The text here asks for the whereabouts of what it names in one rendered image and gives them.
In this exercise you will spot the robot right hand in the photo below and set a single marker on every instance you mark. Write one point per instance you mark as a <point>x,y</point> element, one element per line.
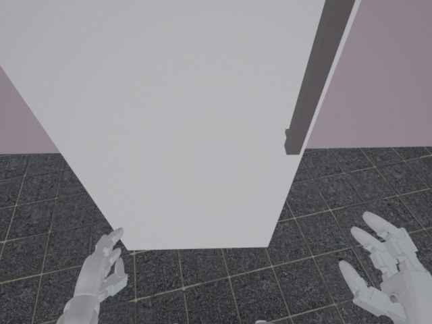
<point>412,285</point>

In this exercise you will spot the left robot forearm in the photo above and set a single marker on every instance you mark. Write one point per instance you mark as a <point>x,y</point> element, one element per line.
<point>82,309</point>

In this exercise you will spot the robot left hand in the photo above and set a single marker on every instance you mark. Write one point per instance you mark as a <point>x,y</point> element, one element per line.
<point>91,280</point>

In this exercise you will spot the handle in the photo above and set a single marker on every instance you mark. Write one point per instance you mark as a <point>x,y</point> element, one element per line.
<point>330,30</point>

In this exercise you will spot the fridge door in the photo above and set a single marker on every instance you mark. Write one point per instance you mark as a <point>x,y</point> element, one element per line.
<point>171,113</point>

